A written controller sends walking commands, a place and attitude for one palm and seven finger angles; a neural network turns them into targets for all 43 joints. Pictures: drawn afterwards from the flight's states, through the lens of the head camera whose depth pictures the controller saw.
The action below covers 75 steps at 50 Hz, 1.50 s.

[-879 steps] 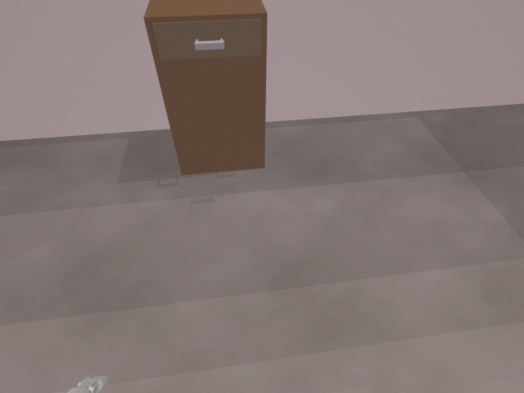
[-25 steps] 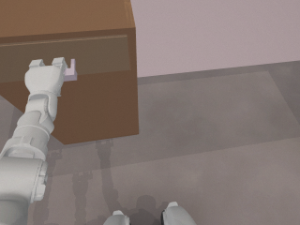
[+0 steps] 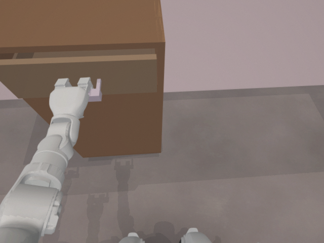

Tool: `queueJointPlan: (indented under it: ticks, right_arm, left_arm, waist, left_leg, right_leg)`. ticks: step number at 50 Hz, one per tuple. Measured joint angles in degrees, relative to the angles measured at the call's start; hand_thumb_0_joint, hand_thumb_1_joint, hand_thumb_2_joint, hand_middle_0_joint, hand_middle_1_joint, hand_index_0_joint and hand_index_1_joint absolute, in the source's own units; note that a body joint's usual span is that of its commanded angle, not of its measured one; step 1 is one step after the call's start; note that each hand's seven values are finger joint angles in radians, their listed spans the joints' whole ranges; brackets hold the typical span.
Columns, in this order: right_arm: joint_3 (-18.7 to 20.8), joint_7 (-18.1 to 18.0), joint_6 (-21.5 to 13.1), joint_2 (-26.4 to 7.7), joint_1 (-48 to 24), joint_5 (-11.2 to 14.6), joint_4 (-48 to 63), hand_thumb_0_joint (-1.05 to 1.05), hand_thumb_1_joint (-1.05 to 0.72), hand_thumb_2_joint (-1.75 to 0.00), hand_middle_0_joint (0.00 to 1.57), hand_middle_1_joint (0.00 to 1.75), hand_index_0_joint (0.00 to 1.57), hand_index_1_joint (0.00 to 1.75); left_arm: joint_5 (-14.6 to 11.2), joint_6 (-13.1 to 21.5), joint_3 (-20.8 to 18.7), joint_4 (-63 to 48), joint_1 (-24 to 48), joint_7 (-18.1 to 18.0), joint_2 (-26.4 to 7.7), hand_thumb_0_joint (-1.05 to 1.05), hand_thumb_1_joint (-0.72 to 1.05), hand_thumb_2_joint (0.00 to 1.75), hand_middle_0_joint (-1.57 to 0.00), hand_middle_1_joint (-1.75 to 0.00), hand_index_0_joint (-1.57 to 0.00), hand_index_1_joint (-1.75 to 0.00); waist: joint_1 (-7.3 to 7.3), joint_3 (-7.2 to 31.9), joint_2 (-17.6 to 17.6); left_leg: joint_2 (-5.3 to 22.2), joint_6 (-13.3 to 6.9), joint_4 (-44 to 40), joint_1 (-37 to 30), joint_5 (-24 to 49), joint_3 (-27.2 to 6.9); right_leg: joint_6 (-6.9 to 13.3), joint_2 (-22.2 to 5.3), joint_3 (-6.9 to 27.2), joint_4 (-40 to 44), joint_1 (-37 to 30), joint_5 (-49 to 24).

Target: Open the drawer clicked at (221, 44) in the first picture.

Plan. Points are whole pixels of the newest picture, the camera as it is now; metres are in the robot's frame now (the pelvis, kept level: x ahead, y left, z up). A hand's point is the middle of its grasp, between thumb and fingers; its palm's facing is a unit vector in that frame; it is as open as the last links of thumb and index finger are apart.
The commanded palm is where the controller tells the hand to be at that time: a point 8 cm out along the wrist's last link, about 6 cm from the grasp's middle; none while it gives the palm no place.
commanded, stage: pull the drawer open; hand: left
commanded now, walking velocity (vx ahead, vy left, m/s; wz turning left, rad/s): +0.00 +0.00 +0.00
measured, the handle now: (80, 89) +0.51 +0.23 +0.01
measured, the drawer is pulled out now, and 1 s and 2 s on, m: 0.04 0.21 0.30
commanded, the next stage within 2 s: open the thumb to release the handle in 1.56 s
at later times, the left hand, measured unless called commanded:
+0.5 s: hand (75, 129) +0.40 +0.23 -0.01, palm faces -0.02 -0.05 -1.00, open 6.3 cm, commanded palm +0.35 +0.23 +0.04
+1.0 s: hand (69, 175) +0.28 +0.22 -0.01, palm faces -0.01 -0.08 -1.00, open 6.2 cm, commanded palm +0.23 +0.22 +0.04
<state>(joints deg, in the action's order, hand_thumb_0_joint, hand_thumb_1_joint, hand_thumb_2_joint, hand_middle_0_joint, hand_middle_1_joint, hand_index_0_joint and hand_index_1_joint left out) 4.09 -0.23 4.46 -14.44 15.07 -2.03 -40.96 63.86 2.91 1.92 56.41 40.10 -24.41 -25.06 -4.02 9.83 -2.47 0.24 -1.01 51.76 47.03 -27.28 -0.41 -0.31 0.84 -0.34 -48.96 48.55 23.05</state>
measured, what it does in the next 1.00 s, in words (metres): stands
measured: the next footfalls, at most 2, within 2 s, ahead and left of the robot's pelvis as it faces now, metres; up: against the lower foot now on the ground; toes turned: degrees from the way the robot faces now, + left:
none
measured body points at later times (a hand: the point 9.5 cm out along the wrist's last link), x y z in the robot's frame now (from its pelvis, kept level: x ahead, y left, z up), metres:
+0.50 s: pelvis +0.00 +0.00 +0.01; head +0.09 -0.01 +0.45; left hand +0.39 +0.23 +0.05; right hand +0.02 -0.27 -0.12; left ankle -0.04 +0.11 -0.69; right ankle -0.01 -0.13 -0.69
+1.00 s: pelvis +0.01 +0.00 +0.02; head +0.05 -0.01 +0.47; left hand +0.27 +0.22 +0.05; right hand +0.19 -0.24 -0.08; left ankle -0.04 +0.11 -0.69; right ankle -0.01 -0.13 -0.69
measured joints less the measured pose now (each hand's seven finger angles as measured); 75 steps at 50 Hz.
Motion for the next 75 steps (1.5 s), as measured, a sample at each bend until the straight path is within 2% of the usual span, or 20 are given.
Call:
queueJointPlan:
  ticks: [7,13,18,24,33,42,49,58,68,71,75]
  right_arm:
    - [-0.65,-0.38,0.22,0.12,0.66,0.12,0.11,0.0,-0.91,-0.9,0.2,0.3,0.21,0.29]
    - [-0.62,-0.69,0.79,-0.06,3.47,0.74,0.6,0.0,-0.91,-0.9,0.2,0.3,0.21,0.29]
    - [-0.07,-0.72,1.16,-0.37,5.38,1.28,0.52,0.01,-0.91,-0.9,0.2,0.3,0.21,0.29]
    - [0.47,-0.23,0.8,-0.27,4.61,1.68,0.55,0.01,-0.91,-0.9,0.2,0.3,0.21,0.29]
    - [-0.06,0.46,-0.42,0.4,-1.25,1.79,2.93,0.01,-0.91,-0.9,0.2,0.3,0.2,0.29]
    - [-1.44,0.49,-0.82,1.16,-6.08,1.66,5.97,0.01,-0.91,-0.9,0.2,0.3,0.21,0.29]
    - [-2.46,0.72,-0.99,1.98,-7.37,1.23,6.99,0.01,-0.91,-0.9,0.2,0.3,0.21,0.29]
    - [-2.58,1.45,-1.54,1.82,-7.69,0.39,6.74,0.01,-0.91,-0.9,0.2,0.3,0.21,0.29]
    - [-2.26,1.42,-1.96,1.27,-8.56,-0.51,5.9,0.01,-0.91,-0.9,0.2,0.3,0.2,0.29]
    - [-2.44,1.53,-2.08,1.32,-8.89,-0.58,6.03,0.01,-0.91,-0.9,0.2,0.3,0.2,0.29]
    - [-2.86,2.1,-2.31,1.57,-9.26,-0.55,6.85,0.01,-0.91,-0.9,0.2,0.3,0.2,0.29]
  left_arm:
    - [-0.31,-0.58,-1.12,3.04,2.13,1.3,-1.44,0.0,0.67,0.79,-0.3,-1.31,-0.34,-1.33]
    - [-1.54,-0.24,-2.87,-0.26,-1.95,2.77,-2.78,0.01,0.69,0.76,-0.28,-1.31,-0.32,-1.32]
    - [-2.41,0.59,-3.89,-7.11,-9.63,2.54,-2.2,0.0,0.7,0.75,-0.26,-1.32,-0.3,-1.3]
    - [-2.9,-0.18,-3.13,-16.21,-19.34,0.24,0.34,0.0,0.7,0.77,-0.25,-1.33,-0.3,-1.27]
    - [-2.58,-4.67,0.88,-27.2,-30.2,-1.59,4.08,0.01,0.69,0.8,-0.25,-1.34,-0.32,-1.28]
    - [-1.99,-7.48,4.02,-35.05,-38.27,-0.91,6.27,0.02,0.68,0.79,-0.24,-1.32,-0.33,-1.29]
    - [-1.68,-6.39,3.56,-41.48,-46.25,-0.75,6.39,0.03,0.68,0.78,-0.24,-1.32,-0.34,-1.28]
    - [-1.77,-4.9,2.43,-50.18,-57.84,-2.43,6.44,0.03,0.67,0.78,-0.24,-1.3,-0.35,-1.29]
    - [-1.8,-3.29,1.38,-54.34,-64.92,-4.65,6.48,0.04,0.65,0.8,-0.25,-1.3,-0.37,-1.32]
    - [-2.14,-2.97,0.8,-54.98,-66.07,-4.36,6.23,0.04,0.65,0.8,-0.25,-1.29,-0.36,-1.31]
    - [-2.99,-3.4,-0.33,-56.01,-67.26,-3.42,5.88,0.04,0.66,0.78,-0.25,-1.27,-0.36,-1.3]
  waist:
    - [-1.14,-0.34,0.02]
    - [-1.68,-0.77,-0.04]
    - [-1.15,-0.51,-0.34]
    - [-0.21,-0.36,-0.54]
    - [1.22,-0.55,-0.38]
    - [3.22,-0.84,-0.02]
    - [4.23,-0.99,0.45]
    - [5.07,-1.53,0.33]
    - [6.07,-1.5,0.39]
    - [6.02,-1.27,0.56]
    - [5.07,-0.97,0.77]
  left_leg:
    - [0.3,0.21,0.43,0.78,0.51,0.33]
    - [0.91,0.14,-0.96,-0.86,0.98,1.77]
    - [1.16,-0.12,-2.8,-3.29,1.17,2.95]
    - [1.01,-0.42,-4.56,-6.48,1.17,3.33]
    - [0.49,-0.59,-6.01,-10.71,1.13,2.72]
    - [0.08,-0.36,-6.76,-13.95,1.13,2.02]
    - [0.28,0.18,-6.92,-15.67,0.88,2.05]
    - [0.63,0.87,-5.61,-15.91,0.18,2.21]
    - [0.74,1.54,-3.0,-14.27,-0.43,2.24]
    - [0.78,1.69,-2.46,-13.98,-0.55,2.47]
    - [1.04,1.86,-1.82,-13.78,-0.89,2.96]
  right_leg:
    - [0.28,0.32,0.31,-0.74,1.13,-0.61]
    - [0.27,0.98,1.73,0.36,0.21,-1.54]
    - [0.02,1.3,2.91,1.99,-1.71,-2.04]
    - [-0.33,1.17,3.32,3.81,-4.87,-2.13]
    - [-0.57,0.61,2.76,5.45,-9.51,-1.86]
    - [-0.36,0.17,2.07,5.64,-12.79,-1.25]
    - [0.17,0.38,2.09,4.9,-14.02,-0.6]
    - [0.86,0.77,2.22,2.58,-13.63,0.48]
    - [1.61,0.92,2.22,-1.14,-11.39,1.59]
    - [1.78,1.0,2.44,-2.09,-10.8,1.81]
    - [1.97,1.32,2.9,-3.09,-10.21,2.1]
